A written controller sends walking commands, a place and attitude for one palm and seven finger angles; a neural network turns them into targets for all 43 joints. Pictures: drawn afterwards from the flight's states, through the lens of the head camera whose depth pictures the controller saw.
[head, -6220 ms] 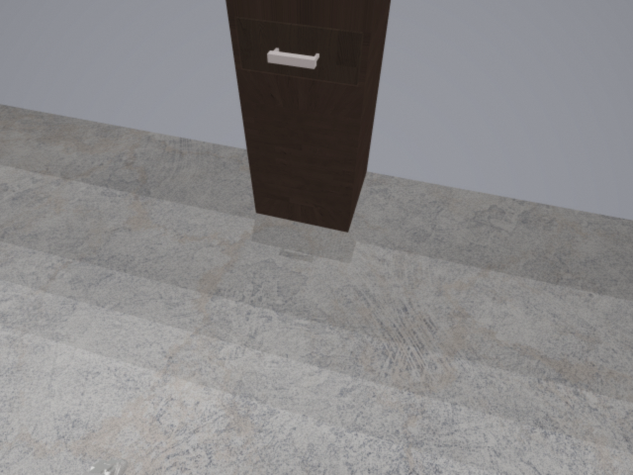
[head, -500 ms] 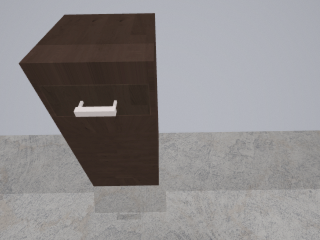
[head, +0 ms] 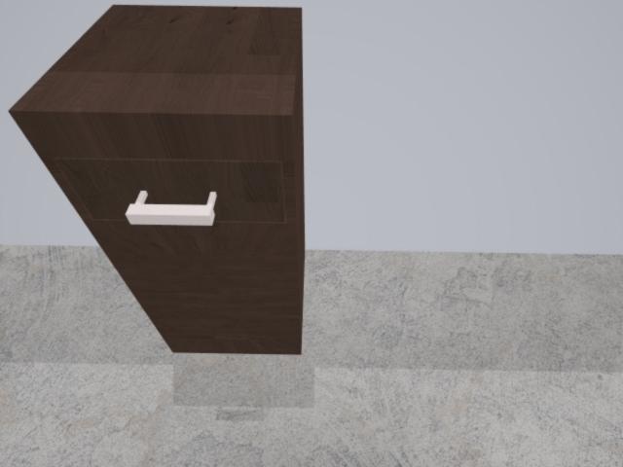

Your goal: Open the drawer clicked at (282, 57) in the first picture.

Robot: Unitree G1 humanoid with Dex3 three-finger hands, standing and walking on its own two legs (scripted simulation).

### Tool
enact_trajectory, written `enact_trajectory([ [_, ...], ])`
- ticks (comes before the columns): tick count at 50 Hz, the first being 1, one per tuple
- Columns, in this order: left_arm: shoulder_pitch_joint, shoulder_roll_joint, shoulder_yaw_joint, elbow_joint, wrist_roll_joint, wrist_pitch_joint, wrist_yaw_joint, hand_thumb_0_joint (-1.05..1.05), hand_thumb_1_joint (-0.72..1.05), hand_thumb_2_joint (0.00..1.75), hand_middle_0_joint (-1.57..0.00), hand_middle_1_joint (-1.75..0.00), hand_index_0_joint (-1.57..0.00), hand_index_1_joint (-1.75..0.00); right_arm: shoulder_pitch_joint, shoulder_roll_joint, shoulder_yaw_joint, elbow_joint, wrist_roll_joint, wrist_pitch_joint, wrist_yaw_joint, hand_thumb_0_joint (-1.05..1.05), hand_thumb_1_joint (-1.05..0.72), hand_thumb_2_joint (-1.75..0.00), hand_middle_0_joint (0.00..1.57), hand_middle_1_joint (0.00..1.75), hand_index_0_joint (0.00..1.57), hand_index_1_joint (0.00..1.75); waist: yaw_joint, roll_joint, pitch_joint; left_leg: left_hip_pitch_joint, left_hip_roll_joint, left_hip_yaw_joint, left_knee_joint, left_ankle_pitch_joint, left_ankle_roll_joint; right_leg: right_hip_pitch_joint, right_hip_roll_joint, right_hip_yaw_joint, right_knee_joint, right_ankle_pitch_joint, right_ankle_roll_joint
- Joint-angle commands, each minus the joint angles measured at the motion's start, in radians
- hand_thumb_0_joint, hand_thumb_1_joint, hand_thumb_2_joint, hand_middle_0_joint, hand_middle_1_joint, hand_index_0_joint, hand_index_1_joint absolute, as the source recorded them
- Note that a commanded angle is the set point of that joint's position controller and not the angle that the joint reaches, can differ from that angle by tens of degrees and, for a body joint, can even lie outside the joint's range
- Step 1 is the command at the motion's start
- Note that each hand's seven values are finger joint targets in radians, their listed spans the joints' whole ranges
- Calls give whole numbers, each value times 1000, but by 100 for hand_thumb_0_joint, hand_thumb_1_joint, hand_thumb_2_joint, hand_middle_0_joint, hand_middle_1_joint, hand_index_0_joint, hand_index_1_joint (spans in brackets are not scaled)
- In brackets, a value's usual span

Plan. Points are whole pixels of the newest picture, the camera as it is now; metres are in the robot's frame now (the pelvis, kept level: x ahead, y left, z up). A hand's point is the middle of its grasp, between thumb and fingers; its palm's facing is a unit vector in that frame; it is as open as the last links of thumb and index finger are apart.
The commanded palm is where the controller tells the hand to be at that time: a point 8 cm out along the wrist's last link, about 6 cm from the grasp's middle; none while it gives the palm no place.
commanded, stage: come to a stop and stand still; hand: left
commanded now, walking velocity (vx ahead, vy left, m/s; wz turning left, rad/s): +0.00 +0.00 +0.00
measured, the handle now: (174, 205) +0.54 +0.28 -0.02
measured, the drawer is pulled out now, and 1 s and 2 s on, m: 0.00 0.00 0.00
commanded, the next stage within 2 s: look again from close up in 0.50 s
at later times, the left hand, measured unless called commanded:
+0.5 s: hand out of the picture +0.02 +0.17 -0.18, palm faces +0.05 -0.98 -0.21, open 7.3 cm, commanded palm none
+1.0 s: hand out of the picture +0.05 +0.22 -0.18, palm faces -0.01 -0.97 -0.23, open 7.3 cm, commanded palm none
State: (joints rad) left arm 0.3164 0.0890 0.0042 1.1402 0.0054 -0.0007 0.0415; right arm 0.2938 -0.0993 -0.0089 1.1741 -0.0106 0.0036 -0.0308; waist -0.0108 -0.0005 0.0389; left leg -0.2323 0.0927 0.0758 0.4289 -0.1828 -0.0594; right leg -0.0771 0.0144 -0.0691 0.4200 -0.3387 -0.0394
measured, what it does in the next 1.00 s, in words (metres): stands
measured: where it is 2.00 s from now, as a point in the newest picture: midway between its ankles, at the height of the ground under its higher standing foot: outside the picture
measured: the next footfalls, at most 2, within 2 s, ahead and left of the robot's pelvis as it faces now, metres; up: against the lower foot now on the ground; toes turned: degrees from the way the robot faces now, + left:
none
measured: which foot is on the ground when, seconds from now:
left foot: down 0.00-1.00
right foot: down 0.00-1.00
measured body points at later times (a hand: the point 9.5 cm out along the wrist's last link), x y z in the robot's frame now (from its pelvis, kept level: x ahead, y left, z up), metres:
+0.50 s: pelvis +0.03 +0.00 +0.00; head +0.05 +0.00 +0.45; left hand +0.01 +0.22 -0.16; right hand +0.05 -0.23 -0.16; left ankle +0.02 +0.16 -0.74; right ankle -0.07 -0.09 -0.74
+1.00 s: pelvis +0.01 +0.04 -0.01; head +0.01 +0.04 +0.44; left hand +0.05 +0.27 -0.16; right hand +0.02 -0.19 -0.17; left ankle +0.03 +0.14 -0.74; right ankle -0.07 -0.09 -0.74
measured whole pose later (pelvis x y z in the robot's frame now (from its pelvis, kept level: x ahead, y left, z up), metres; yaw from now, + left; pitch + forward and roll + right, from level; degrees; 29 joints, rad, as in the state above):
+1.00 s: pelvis +0.01 +0.04 -0.01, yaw -1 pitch -1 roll +0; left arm 0.27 0.18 0.00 1.02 0.01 0.00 0.05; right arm 0.27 -0.17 0.00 1.05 -0.02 0.00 -0.02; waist -0.01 0.00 0.02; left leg -0.30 0.02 0.08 0.59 -0.28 0.02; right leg -0.12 -0.02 -0.02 0.55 -0.42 0.01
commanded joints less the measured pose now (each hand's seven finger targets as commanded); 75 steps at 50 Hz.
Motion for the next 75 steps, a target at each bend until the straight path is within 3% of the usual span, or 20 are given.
enact_trajectory([
  [1,98,105,18,-19,3,-16,8,0,90,90,-20,-30,-20,-30,67,-93,-15,-25,3,-9,-12,0,-90,-90,20,30,20,30,3,-11,23,104,37,-35,-6,208,51,-119,-125,82,-89,361,13],
  [18,98,148,23,-32,4,-13,8,0,90,90,-20,-30,-20,-30,-3,-136,-10,-55,1,-6,-17,0,-90,-90,20,30,20,30,11,-19,1,145,31,-24,19,309,56,-49,-135,66,-71,559,24],
  [29,81,160,24,-40,3,-10,7,0,90,90,-20,-30,-20,-30,0,-149,-6,-53,2,-7,-15,0,-90,-90,20,30,20,30,13,-21,11,152,34,-30,-2,311,59,-41,-131,65,-85,490,22],
  [30,151,185,19,-33,26,-56,44,0,90,90,-20,-30,-20,-30,-125,-182,-17,-147,6,-26,1,0,-90,-90,20,30,20,30,52,-69,90,-3,6,35,297,212,42,-148,-194,194,-114,1004,114],
  [31,106,232,32,-82,29,-66,37,0,90,90,-20,-30,-20,-30,-75,-110,-9,-191,4,-18,13,0,-90,-90,20,30,20,30,-1,-126,62,-146,-47,-15,314,-173,68,-19,-239,162,-17,1178,59],
  [33,59,224,22,-121,24,-75,31,0,90,90,-20,-30,-20,-30,4,-116,-15,-194,3,-26,13,0,-90,-90,20,30,20,30,-34,-126,-85,-117,-70,8,212,-174,82,86,-195,115,102,1188,-35],
  [36,51,196,25,-167,-1,-56,27,0,90,90,-20,-30,-20,-30,100,-186,-21,-179,-8,-35,6,0,-90,-90,20,30,20,30,-34,-13,-198,123,11,-74,145,411,143,-36,-108,63,247,733,-1],
  [38,73,144,14,-170,2,-29,24,0,90,90,-20,-30,-20,-30,62,-213,-22,-183,-5,-27,-6,0,-90,-90,20,30,20,30,1,166,-75,78,105,-176,93,524,195,-148,-33,31,196,123,13],
  [39,80,139,12,-162,3,-19,19,0,90,90,-20,-30,-20,-30,24,-199,-18,-189,-6,-22,-8,0,-90,-90,20,30,20,30,25,202,2,2,102,-171,68,454,197,-148,-26,29,153,-3,9],
  [43,57,195,11,-151,11,-18,10,0,90,90,-20,-30,-20,-30,-2,-154,-8,-204,-3,-16,7,0,-90,-90,20,30,20,30,0,-40,26,-39,-10,-76,114,91,107,-154,-110,126,11,189,-16],
  [50,50,192,6,-144,10,-5,5,0,90,90,-20,-30,-20,-30,0,-187,-6,-168,-3,-19,9,0,-90,-90,20,30,20,30,20,10,57,-51,19,-137,-12,-29,126,-169,-74,90,9,-9,7],
  [60,76,187,2,-104,10,-15,-2,0,90,90,-20,-30,-20,-30,22,-188,-1,-129,1,-27,9,0,-90,-90,20,30,20,30,17,13,0,14,17,-128,-34,20,121,-148,-93,95,-16,57,11],
  [61,114,191,-2,-98,24,-34,31,0,90,90,-20,-30,-20,-30,-78,-203,-5,-207,6,-31,13,0,-90,-90,20,30,20,30,42,-44,111,-74,10,-104,187,138,84,-216,-144,178,-96,377,21],
  [62,-648,565,41,-1611,184,-199,65,0,88,89,-20,-32,-20,-32,-19,-342,-27,-526,56,-179,-33,0,-90,-90,20,30,20,30,-66,266,-413,262,-83,-57,58,312,118,-224,-38,126,82,432,-25],
  [63,-169,474,52,-1376,197,-138,142,0,85,88,-20,-33,-20,-33,-64,-268,-5,-462,43,-277,-81,0,-90,-90,20,30,20,30,29,395,-458,412,-21,-93,49,438,96,-292,-27,24,218,206,-18],
  [65,152,140,-125,-1185,229,56,195,0,81,86,-21,-36,-21,-36,-96,-197,-25,-441,75,-318,-85,0,-90,-90,20,30,20,30,-7,157,-216,139,-20,-117,17,212,89,-404,-17,-7,261,3,16],
  [67,36,306,-40,-1242,421,45,266,0,76,84,-21,-39,-21,-39,-142,-264,-45,-510,30,-294,-83,0,-90,-90,20,30,20,30,-18,17,-152,-59,-63,-104,106,-40,94,-454,-6,8,161,19,7],
  [70,211,336,13,-1102,752,54,359,0,69,81,-22,-43,-22,-43,-176,-260,-66,-610,-28,-199,-48,0,-90,-90,20,30,20,30,60,-98,-268,-161,-83,-74,234,90,78,-498,25,10,251,55,-9],
  [71,287,272,-37,-1055,841,58,381,0,67,80,-22,-45,-22,-45,-214,-254,-73,-642,-43,-160,-30,0,-90,-90,20,30,20,30,81,-145,-226,-233,-88,-68,253,61,71,-541,36,22,272,38,-14],
  [75,314,297,-26,-1098,1043,22,411,0,57,76,-22,-51,-22,-51,-301,-247,-74,-724,-46,-39,45,0,-90,-90,20,30,20,30,143,-134,-236,-363,-109,-51,328,-9,72,-543,13,118,321,101,-30],
])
